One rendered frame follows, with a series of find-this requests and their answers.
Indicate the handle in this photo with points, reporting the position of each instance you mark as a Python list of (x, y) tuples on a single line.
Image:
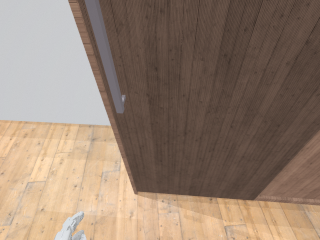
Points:
[(98, 26)]

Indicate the wardrobe door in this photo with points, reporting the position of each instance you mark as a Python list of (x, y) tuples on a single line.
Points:
[(301, 176), (220, 94)]

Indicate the robot left hand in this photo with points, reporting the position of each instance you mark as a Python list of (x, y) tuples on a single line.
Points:
[(69, 227)]

